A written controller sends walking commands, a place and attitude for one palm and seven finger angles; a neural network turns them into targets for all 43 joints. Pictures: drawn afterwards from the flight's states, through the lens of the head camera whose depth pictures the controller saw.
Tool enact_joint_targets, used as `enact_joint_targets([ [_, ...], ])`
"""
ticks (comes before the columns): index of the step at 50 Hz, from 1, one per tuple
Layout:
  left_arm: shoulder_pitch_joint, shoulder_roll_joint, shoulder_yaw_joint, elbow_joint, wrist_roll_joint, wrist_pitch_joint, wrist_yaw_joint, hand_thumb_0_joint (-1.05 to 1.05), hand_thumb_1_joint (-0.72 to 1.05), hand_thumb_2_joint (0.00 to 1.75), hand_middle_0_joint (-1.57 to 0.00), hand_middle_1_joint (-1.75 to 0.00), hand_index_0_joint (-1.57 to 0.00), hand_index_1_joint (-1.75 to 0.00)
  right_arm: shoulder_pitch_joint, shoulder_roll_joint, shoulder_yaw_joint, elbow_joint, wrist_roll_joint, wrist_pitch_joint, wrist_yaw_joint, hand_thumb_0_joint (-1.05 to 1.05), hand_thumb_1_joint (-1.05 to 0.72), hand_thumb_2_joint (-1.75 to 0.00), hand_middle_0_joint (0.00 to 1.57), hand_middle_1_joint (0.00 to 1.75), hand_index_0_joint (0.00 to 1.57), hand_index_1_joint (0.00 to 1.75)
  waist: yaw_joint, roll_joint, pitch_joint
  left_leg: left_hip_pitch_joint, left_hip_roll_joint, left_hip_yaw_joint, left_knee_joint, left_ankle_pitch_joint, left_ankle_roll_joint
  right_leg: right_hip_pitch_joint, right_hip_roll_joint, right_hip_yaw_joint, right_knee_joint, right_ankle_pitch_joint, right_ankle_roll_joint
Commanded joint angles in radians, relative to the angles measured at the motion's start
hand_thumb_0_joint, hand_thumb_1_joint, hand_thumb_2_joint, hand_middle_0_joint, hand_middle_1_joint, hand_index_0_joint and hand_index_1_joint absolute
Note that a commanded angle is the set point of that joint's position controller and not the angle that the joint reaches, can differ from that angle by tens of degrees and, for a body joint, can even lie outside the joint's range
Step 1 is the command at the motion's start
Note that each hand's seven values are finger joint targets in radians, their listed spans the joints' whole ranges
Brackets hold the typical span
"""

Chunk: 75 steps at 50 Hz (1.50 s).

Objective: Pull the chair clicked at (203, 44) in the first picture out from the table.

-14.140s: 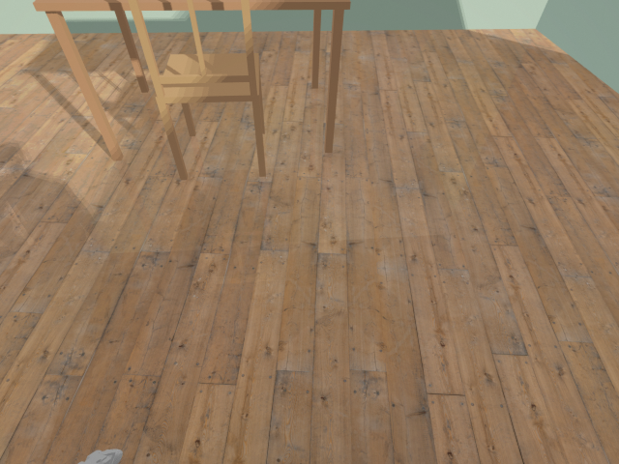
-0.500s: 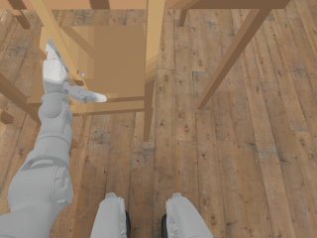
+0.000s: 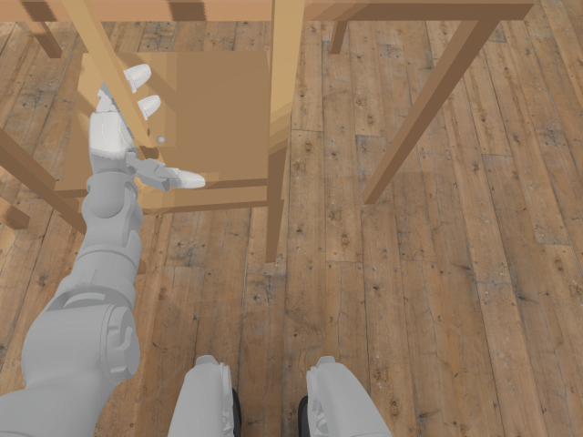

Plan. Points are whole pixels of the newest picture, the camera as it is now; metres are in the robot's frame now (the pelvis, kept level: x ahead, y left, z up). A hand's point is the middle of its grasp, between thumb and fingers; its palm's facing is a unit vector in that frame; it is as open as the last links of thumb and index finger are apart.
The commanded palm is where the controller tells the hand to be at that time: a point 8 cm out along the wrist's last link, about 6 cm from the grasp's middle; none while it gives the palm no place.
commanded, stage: hook a spindle and tug to test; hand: left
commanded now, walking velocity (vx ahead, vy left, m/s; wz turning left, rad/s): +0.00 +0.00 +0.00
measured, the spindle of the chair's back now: (130, 109) +0.53 +0.17 +0.06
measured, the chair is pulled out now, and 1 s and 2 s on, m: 0.00 0.03 0.15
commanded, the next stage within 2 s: step backward, pulling the chair out in 1.12 s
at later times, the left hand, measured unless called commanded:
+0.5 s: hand (156, 137) +0.51 +0.15 +0.03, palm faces +0.05 -1.00 -0.03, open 5.6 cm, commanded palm +0.47 +0.19 +0.03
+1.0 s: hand (158, 158) +0.47 +0.14 +0.04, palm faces +0.04 -1.00 -0.01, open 5.0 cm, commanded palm +0.43 +0.19 +0.03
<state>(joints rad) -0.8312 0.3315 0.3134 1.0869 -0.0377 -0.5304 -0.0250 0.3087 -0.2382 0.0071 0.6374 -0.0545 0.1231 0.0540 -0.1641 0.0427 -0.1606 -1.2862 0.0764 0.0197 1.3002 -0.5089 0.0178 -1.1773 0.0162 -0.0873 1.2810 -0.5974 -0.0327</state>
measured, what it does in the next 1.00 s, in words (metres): stands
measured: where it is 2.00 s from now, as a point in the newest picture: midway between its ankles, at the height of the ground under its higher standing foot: outside the picture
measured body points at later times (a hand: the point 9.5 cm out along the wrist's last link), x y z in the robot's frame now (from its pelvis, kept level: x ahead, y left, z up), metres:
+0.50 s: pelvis +0.00 +0.00 +0.00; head +0.16 +0.02 +0.42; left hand +0.50 +0.20 +0.04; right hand +0.03 -0.26 -0.12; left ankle +0.04 +0.11 -0.61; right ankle +0.00 -0.11 -0.61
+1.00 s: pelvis +0.02 +0.01 +0.02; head +0.16 +0.02 +0.44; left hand +0.46 +0.20 +0.04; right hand +0.07 -0.25 -0.11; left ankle +0.04 +0.11 -0.61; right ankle +0.00 -0.11 -0.61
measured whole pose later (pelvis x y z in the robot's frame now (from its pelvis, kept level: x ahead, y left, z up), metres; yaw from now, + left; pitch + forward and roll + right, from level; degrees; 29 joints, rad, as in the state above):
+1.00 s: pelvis +0.02 +0.01 +0.02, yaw +0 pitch +27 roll -2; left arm -0.59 0.25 0.25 0.85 -0.10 -0.51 -0.04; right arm 0.30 -0.23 -0.01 0.61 -0.03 0.11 0.06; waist -0.13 0.03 -0.17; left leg -1.18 0.07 0.05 1.23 -0.52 0.02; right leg -1.08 0.02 -0.06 1.21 -0.60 -0.02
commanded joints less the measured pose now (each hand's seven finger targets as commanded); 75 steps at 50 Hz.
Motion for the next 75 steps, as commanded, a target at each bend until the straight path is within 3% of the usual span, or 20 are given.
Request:
enact_joint_targets([
  [1, -0.405, 0.151, -0.009, -0.210, -0.003, -0.083, -0.012, 0.00, -0.22, 0.42, -0.41, -1.18, -0.41, -1.18, 0.163, -0.172, -0.059, -0.047, 0.001, -0.012, -0.008, 0.00, -0.90, -0.90, 0.20, 0.30, 0.20, 0.30, -0.027, 0.077, -0.545, 0.505, -0.049, -0.069, -0.096, 0.379, 0.012, 0.173, 0.032, 0.064, -0.182, 0.404, 0.009],
  [6, -0.399, 0.165, 0.000, -0.202, -0.007, -0.083, -0.018, 0.00, 0.06, 0.54, -0.50, -1.45, -0.50, -1.45, 0.163, -0.175, -0.059, -0.043, 0.002, -0.013, -0.008, 0.00, -0.90, -0.90, 0.20, 0.30, 0.20, 0.30, -0.028, 0.072, -0.522, 0.495, -0.047, -0.068, -0.098, 0.364, 0.012, 0.170, 0.033, 0.064, -0.187, 0.394, 0.009],
  [13, -0.418, 0.126, -0.032, -0.217, -0.015, -0.090, -0.029, 0.00, 0.45, 0.71, -0.50, -1.45, -0.50, -1.45, 0.166, -0.173, -0.062, -0.042, 0.002, -0.018, -0.008, 0.00, -0.90, -0.90, 0.20, 0.30, 0.20, 0.30, -0.033, 0.106, -0.541, 0.530, -0.047, -0.073, -0.097, 0.391, 0.012, 0.148, 0.031, 0.062, -0.180, 0.406, 0.006],
  [16, -0.406, 0.181, 0.006, -0.200, -0.011, -0.082, -0.030, 0.00, 0.62, 0.78, -0.50, -1.45, -0.50, -1.45, 0.169, -0.180, -0.061, -0.037, 0.002, -0.013, -0.010, 0.00, -0.90, -0.90, 0.20, 0.30, 0.20, 0.30, -0.025, 0.081, -0.533, 0.496, -0.048, -0.068, -0.091, 0.381, 0.013, 0.172, 0.032, 0.066, -0.181, 0.409, 0.007],
  [18, -0.402, 0.145, -0.015, -0.207, -0.016, -0.079, -0.035, 0.00, 0.73, 0.83, -0.50, -1.45, -0.50, -1.45, 0.170, -0.174, -0.063, -0.042, 0.003, -0.014, -0.009, 0.00, -0.90, -0.90, 0.20, 0.30, 0.20, 0.30, -0.031, 0.078, -0.532, 0.508, -0.048, -0.069, -0.095, 0.394, 0.015, 0.172, 0.032, 0.064, -0.182, 0.424, 0.008],
  [21, -0.395, 0.177, 0.008, -0.203, -0.018, -0.070, -0.038, 0.00, 0.90, 0.90, -0.50, -1.45, -0.50, -1.45, 0.167, -0.176, -0.059, -0.042, 0.004, -0.011, -0.012, 0.00, -0.90, -0.90, 0.20, 0.30, 0.20, 0.30, -0.023, 0.089, -0.530, 0.485, -0.050, -0.062, -0.090, 0.387, 0.015, 0.185, 0.031, 0.069, -0.183, 0.428, 0.009],
  [28, -0.352, 0.134, -0.012, -0.248, -0.033, -0.072, -0.043, 0.00, 0.90, 0.90, -0.50, -1.45, -0.50, -1.45, 0.161, -0.171, -0.062, -0.057, 0.005, -0.013, -0.008, 0.00, -0.90, -0.90, 0.20, 0.30, 0.20, 0.30, -0.013, 0.108, -0.560, 0.546, -0.047, -0.069, -0.102, 0.432, 0.011, 0.176, 0.031, 0.059, -0.176, 0.446, 0.006],
  [33, -0.231, 0.123, -0.003, -0.268, -0.045, -0.064, -0.046, 0.00, 0.90, 0.90, -0.50, -1.45, -0.50, -1.45, 0.148, -0.166, -0.062, -0.075, 0.011, -0.013, -0.004, 0.00, -0.90, -0.90, 0.20, 0.30, 0.20, 0.30, 0.007, 0.051, -0.540, 0.511, -0.050, -0.056, -0.115, 0.434, 0.012, 0.239, 0.032, 0.062, -0.183, 0.486, 0.009],
  [35, -0.224, 0.153, 0.012, -0.302, -0.041, -0.069, -0.042, 0.00, 0.90, 0.90, -0.50, -1.45, -0.50, -1.45, 0.146, -0.168, -0.064, -0.075, 0.012, -0.011, -0.004, 0.00, -0.90, -0.90, 0.20, 0.30, 0.20, 0.30, 0.018, 0.064, -0.544, 0.518, -0.048, -0.055, -0.120, 0.443, 0.009, 0.246, 0.030, 0.061, -0.180, 0.493, 0.008],
  [41, -0.107, 0.090, -0.022, -0.397, -0.058, -0.068, -0.034, 0.00, 0.90, 0.90, -0.50, -1.45, -0.50, -1.45, 0.136, -0.158, -0.071, -0.088, 0.016, -0.019, 0.001, 0.00, -0.90, -0.90, 0.20, 0.30, 0.20, 0.30, 0.035, 0.072, -0.548, 0.577, -0.046, -0.053, -0.138, 0.509, 0.002, 0.265, 0.031, 0.056, -0.189, 0.546, 0.008],
  [53, -0.046, 0.028, -0.077, -0.474, -0.062, -0.081, -0.020, 0.00, 0.90, 0.90, -0.50, -1.45, -0.50, -1.45, 0.107, -0.151, -0.076, -0.081, 0.021, -0.048, -0.002, 0.00, -0.90, -0.90, 0.20, 0.30, 0.20, 0.30, 0.030, 0.057, -0.491, 0.582, -0.047, -0.049, -0.143, 0.501, -0.001, 0.250, 0.024, 0.057, -0.188, 0.540, 0.009],
  [60, -0.107, 0.075, -0.036, -0.390, -0.056, -0.082, -0.024, 0.00, 0.90, 0.90, -0.50, -1.45, -0.50, -1.45, 0.093, -0.159, -0.075, -0.065, 0.020, -0.058, -0.017, 0.00, -0.90, -0.90, 0.20, 0.30, 0.20, 0.30, 0.026, 0.039, -0.481, 0.549, -0.050, -0.055, -0.123, 0.435, 0.000, 0.210, 0.022, 0.060, -0.181, 0.474, 0.010],
  [61, -0.209, 0.049, -0.073, -0.400, -0.056, -0.085, -0.027, 0.00, 0.90, 0.90, -0.50, -1.45, -0.50, -1.45, 0.089, -0.155, -0.071, -0.057, 0.018, -0.059, -0.020, 0.00, -0.90, -0.90, 0.20, 0.30, 0.20, 0.30, -0.003, 0.046, -0.478, 0.536, -0.053, -0.052, -0.114, 0.420, 0.004, 0.202, 0.019, 0.065, -0.183, 0.472, 0.013],
  [62, -0.296, 0.279, -0.070, -0.597, 0.029, 0.044, 0.048, 0.00, 0.90, 0.90, -0.50, -1.45, -0.50, -1.45, 0.107, -0.144, -0.068, -0.154, 0.090, 0.001, -0.046, 0.00, -0.90, -0.90, 0.20, 0.30, 0.20, 0.30, 0.096, 0.137, -0.731, 0.819, -0.034, -0.018, -0.310, 0.397, 0.017, 0.621, -0.042, 0.163, -0.382, 0.537, 0.002],
  [63, -0.310, 0.227, -0.088, -0.649, 0.013, 0.107, 0.079, 0.00, 0.90, 0.90, -0.50, -1.45, -0.50, -1.45, 0.133, -0.129, -0.067, -0.187, 0.103, 0.010, -0.075, 0.00, -0.90, -0.90, 0.20, 0.30, 0.20, 0.30, 0.070, 0.170, -0.726, 0.895, -0.043, -0.015, -0.355, 0.444, 0.026, 0.660, -0.031, 0.146, -0.428, 0.662, 0.007],
  [64, -0.168, 0.177, -0.120, -0.570, 0.018, 0.178, 0.099, 0.00, 0.90, 0.90, -0.50, -1.45, -0.50, -1.45, 0.102, -0.134, -0.060, -0.174, 0.106, 0.021, -0.091, 0.00, -0.90, -0.90, 0.20, 0.30, 0.20, 0.30, 0.070, 0.143, -0.646, 0.878, -0.041, -0.023, -0.376, 0.473, 0.024, 0.664, -0.038, 0.134, -0.439, 0.728, 0.011],
  [66, -0.018, 0.075, -0.194, -0.413, 0.020, 0.280, 0.121, 0.00, 0.90, 0.90, -0.50, -1.45, -0.50, -1.45, 0.089, -0.134, -0.050, -0.151, 0.109, 0.044, -0.113, 0.00, -0.90, -0.90, 0.20, 0.30, 0.20, 0.30, 0.061, 0.007, -0.481, 0.791, -0.022, -0.033, -0.428, 0.458, 0.026, 0.704, -0.058, 0.121, -0.482, 0.754, 0.033],
  [68, -0.027, 0.070, -0.203, -0.279, 0.022, 0.322, 0.141, 0.00, 0.90, 0.90, -0.50, -1.45, -0.50, -1.45, 0.091, -0.153, -0.049, -0.118, 0.108, 0.053, -0.127, 0.00, -0.90, -0.90, 0.20, 0.30, 0.20, 0.30, 0.054, -0.072, -0.401, 0.758, -0.011, -0.029, -0.488, 0.464, 0.023, 0.768, -0.083, 0.121, -0.530, 0.822, 0.054],
  [71, -0.133, 0.084, -0.198, -0.183, 0.016, 0.306, 0.156, 0.00, 0.90, 0.90, -0.50, -1.45, -0.50, -1.45, 0.090, -0.163, -0.049, -0.057, 0.109, 0.027, -0.143, 0.00, -0.90, -0.90, 0.20, 0.30, 0.20, 0.30, 0.057, -0.010, -0.341, 0.851, 0.023, -0.037, -0.553, 0.589, 0.021, 0.779, -0.105, 0.130, -0.585, 0.889, 0.077],
  [75, -0.164, 0.062, -0.213, -0.107, 0.011, 0.278, 0.143, 0.00, 0.90, 0.90, -0.50, -1.45, -0.50, -1.45, 0.098, -0.168, -0.059, 0.005, 0.105, -0.021, -0.159, 0.00, -0.90, -0.90, 0.20, 0.30, 0.20, 0.30, 0.075, 0.111, -0.320, 1.025, 0.070, -0.086, -0.606, 0.815, 0.023, 0.726, -0.080, 0.116, -0.621, 0.777, 0.060],
])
